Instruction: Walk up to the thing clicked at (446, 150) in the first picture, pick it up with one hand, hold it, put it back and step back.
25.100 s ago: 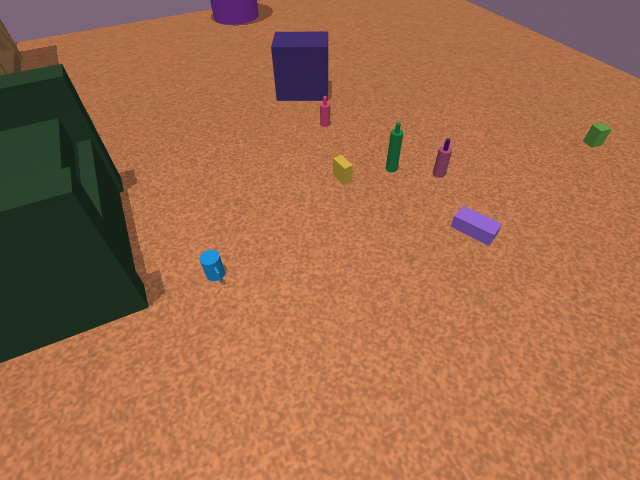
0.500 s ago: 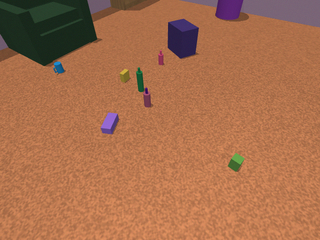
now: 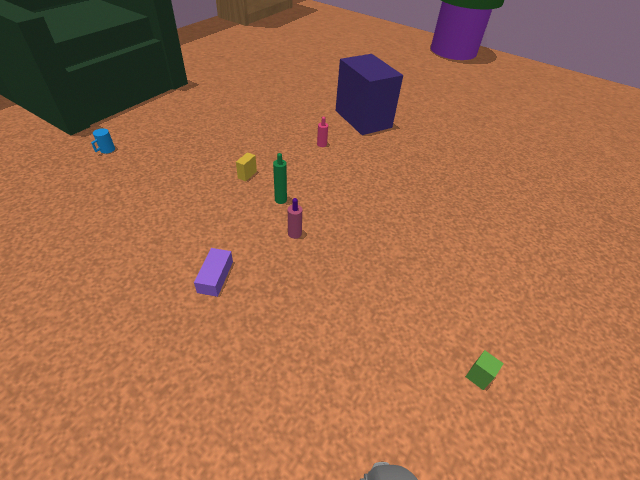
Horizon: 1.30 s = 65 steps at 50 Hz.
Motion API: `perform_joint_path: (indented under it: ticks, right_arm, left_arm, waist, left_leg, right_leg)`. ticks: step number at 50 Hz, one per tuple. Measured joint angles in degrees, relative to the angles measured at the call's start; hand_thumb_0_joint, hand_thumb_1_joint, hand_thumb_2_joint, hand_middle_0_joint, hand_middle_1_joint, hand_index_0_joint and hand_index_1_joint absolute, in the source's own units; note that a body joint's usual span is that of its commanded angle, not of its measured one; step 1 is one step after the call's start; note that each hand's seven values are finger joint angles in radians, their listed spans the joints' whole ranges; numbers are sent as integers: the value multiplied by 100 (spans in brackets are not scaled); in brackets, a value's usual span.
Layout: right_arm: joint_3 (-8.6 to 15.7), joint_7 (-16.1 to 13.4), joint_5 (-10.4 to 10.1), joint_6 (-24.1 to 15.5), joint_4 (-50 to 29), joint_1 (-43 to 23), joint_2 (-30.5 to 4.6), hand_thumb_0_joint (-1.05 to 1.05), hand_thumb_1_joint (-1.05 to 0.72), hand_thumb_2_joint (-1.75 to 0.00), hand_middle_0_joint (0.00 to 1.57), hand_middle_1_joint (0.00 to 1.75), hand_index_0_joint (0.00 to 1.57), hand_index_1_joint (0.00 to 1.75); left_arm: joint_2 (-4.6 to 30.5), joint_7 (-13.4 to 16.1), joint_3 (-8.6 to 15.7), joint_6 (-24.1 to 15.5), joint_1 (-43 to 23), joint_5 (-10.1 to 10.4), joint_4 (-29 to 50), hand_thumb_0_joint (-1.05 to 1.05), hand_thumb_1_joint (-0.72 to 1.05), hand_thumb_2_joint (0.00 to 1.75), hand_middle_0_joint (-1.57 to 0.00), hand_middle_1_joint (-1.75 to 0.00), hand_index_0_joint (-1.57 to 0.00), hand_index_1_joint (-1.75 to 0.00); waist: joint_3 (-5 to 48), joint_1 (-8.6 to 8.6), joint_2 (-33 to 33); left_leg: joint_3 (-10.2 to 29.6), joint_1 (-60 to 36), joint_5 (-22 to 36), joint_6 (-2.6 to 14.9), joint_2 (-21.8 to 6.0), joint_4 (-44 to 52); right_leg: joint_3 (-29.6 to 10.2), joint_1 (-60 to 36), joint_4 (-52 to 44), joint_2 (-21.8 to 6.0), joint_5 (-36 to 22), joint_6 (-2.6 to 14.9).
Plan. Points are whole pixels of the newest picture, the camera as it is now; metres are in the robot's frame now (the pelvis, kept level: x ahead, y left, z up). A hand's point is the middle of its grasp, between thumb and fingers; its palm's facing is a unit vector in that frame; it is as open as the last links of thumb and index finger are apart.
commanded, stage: walk up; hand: left
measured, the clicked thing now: (294, 216) +1.26 +0.08 -0.67
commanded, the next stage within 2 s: none
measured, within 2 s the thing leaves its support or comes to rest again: neither
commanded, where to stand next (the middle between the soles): +0.94 -0.05 m, yaw +1 degrees
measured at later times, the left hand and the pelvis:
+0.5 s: hand (195, 371) +0.32 +0.21 -0.13, palm faces -0.02 -0.93 -0.36, open 7.4 cm; pelvis +0.23 -0.05 +0.00, yaw -2 degrees
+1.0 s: hand (194, 281) +0.51 +0.26 -0.15, palm faces -0.06 -0.95 -0.30, open 7.4 cm; pelvis +0.46 -0.01 +0.00, yaw -2 degrees
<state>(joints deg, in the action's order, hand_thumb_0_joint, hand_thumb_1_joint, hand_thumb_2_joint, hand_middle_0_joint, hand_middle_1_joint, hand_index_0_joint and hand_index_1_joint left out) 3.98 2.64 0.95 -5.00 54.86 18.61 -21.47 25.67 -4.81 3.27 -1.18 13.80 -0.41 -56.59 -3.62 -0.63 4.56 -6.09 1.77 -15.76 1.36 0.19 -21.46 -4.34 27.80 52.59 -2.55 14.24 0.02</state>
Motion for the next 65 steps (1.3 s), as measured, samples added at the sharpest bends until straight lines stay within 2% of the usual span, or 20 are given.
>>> perform_joint_path:
  ticks: [4,10,11,13,16,18,22,26,29,33,35,37,40,42,45,52,56,60,62,65]
  right_arm:
    - [-19,13,-21,11,-86,144,7,1,-90,-90,20,30,20,30]
    - [-16,-30,-8,95,-239,358,-94,1,-90,-90,20,30,20,30]
    - [-11,-48,-6,121,-243,375,-135,1,-90,-90,20,30,20,30]
    - [-10,-97,-11,197,-223,308,-158,1,-90,-90,20,30,20,30]
    - [-123,-109,-47,256,-243,157,-67,1,-90,-90,20,30,20,30]
    - [-138,-92,-93,237,-285,40,-110,1,-90,-90,20,30,20,30]
    - [-73,-5,-76,193,-516,-155,-254,1,-90,-90,20,30,20,30]
    - [36,82,-15,221,-574,-212,-360,1,-90,-90,20,30,20,30]
    - [67,142,44,272,-508,-209,-384,1,-90,-90,20,30,20,30]
    - [56,176,82,258,-419,-256,-333,1,-90,-90,20,30,20,30]
    - [43,174,91,219,-404,-293,-275,1,-90,-90,20,30,20,30]
    - [14,139,138,115,-444,-409,-143,1,-90,-90,20,30,20,30]
    - [-34,80,77,-22,-681,-487,-79,1,-90,-90,20,30,20,30]
    - [-91,28,-10,-41,-765,-457,7,1,-90,-90,20,30,20,30]
    - [-176,-5,-85,-66,-799,-308,79,1,-90,-90,20,30,20,30]
    - [-170,-9,-66,-43,-761,29,-17,1,-90,-90,20,30,20,30]
    - [-123,-5,-51,-1,-750,159,-164,1,-90,-90,20,30,20,30]
    - [-79,-29,-50,93,-738,301,-299,1,-90,-90,20,30,20,30]
    - [-54,-76,-58,165,-668,281,-357,1,-90,-90,20,30,20,30]
    - [-137,-102,-56,268,-542,197,-284,1,-90,-90,20,30,20,30]
  left_arm:
    - [-81,-78,-20,29,-178,-36,142,0,90,89,-20,-30,-20,-30]
    - [-243,-133,-25,25,-474,-46,314,0,90,89,-20,-30,-20,-30]
    - [-299,-114,-5,-3,-535,-46,340,0,90,89,-20,-30,-20,-30]
    - [-419,-61,27,-100,-662,-56,465,0,90,89,-20,-30,-20,-30]
    - [-463,18,26,-233,-649,42,693,0,90,89,-21,-30,-20,-30]
    - [-525,72,-16,-253,-524,91,737,0,90,89,-21,-30,-20,-30]
    - [-533,118,-49,-283,-129,73,686,0,90,89,-21,-30,-20,-30]
    - [-456,106,-40,-304,207,26,656,0,90,89,-21,-30,-20,-30]
    - [-351,85,-3,-319,382,-18,700,0,90,89,-21,-30,-20,-30]
    - [-177,85,30,-316,551,-24,752,0,90,89,-21,-30,-20,-30]
    - [-85,95,29,-271,652,-21,742,0,90,89,-21,-30,-20,-30]
    - [6,150,43,-189,678,-16,678,0,90,89,-21,-30,-20,-30]
    - [-110,229,-41,-62,648,23,561,0,90,89,-20,-30,-20,-30]
    - [-104,226,-105,-57,608,38,522,1,90,89,-20,-30,-20,-30]
    - [-64,182,-90,-94,533,78,580,1,90,89,-20,-30,-20,-30]
    - [-73,37,-10,-23,371,14,626,0,90,89,-20,-30,-20,-30]
    - [-144,-33,10,-26,207,-23,620,0,90,89,-20,-30,-20,-30]
    - [-213,-39,32,-112,72,-47,628,0,90,89,-20,-30,-20,-30]
    - [-332,11,40,-220,-49,-67,662,0,90,89,-20,-30,-20,-30]
    - [-399,68,-13,-333,-99,-5,823,0,90,89,-21,-30,-20,-30]
  waist:
    - [-134,-45,-74]
    - [-117,-203,-337]
    - [-120,-202,-473]
    - [-242,-189,-769]
    - [-316,-22,-598]
    - [-302,55,-596]
    - [-194,133,-702]
    - [-97,141,-781]
    - [-52,203,-753]
    - [-81,311,-648]
    - [-45,335,-533]
    - [-129,350,-170]
    - [-186,192,-212]
    - [-194,114,-183]
    - [-162,77,-78]
    - [-111,49,-95]
    - [-128,-22,-217]
    - [-54,-83,-411]
    - [-129,-110,-737]
    - [-161,24,-698]
  left_leg:
    - [-85,-473,-225,-50,13,204]
    - [-82,-821,-1035,-269,-110,-212]
    - [-61,-792,-1262,-275,-241,-503]
    - [136,-409,-1369,-81,-578,-1765]
    - [510,659,-1247,49,-277,-3994]
    - [625,1309,-922,106,-197,-4621]
    - [784,2252,-192,90,-389,-4289]
    - [803,2767,245,-128,-588,-3377]
    - [653,2842,409,-215,-696,-2447]
    - [492,2575,707,-160,-684,-1394]
    - [386,2329,779,-76,-582,-1084]
    - [167,2216,801,-22,-355,-1278]
    - [138,2043,382,37,-388,-1492]
    - [110,1714,347,27,-392,-1238]
    - [47,1240,355,25,-318,-791]
    - [-91,432,81,-22,-218,-326]
    - [-130,187,-243,-141,-203,-411]
    - [-103,143,-848,-305,-307,-962]
    - [121,394,-1064,-99,-565,-1849]
    - [424,1128,-1204,30,-245,-3543]
  right_leg:
    - [222,163,-1012,-196,-416,-23]
    - [594,-258,-1943,-173,-731,210]
    - [655,-331,-1907,-69,-843,201]
    - [865,-426,-1572,144,-505,194]
    - [811,-692,-1463,71,-145,267]
    - [795,-1038,-1796,71,-158,275]
    - [763,-1596,-2435,224,-205,274]
    - [845,-2009,-2777,350,-61,296]
    - [914,-2232,-2873,393,140,253]
    - [984,-2457,-2682,405,598,112]
    - [994,-2513,-2416,340,949,34]
    - [853,-2327,-1603,21,1304,133]
    - [419,-1472,373,290,1431,262]
    - [258,-964,1043,366,1163,272]
    - [106,-388,1040,203,688,205]
    - [243,138,-318,-274,-87,-31]
    - [435,-34,-1341,-350,-510,31]
    - [632,-484,-1878,-170,-597,144]
    - [843,-560,-1601,23,-363,170]
    - [841,-738,-1509,-24,-76,240]
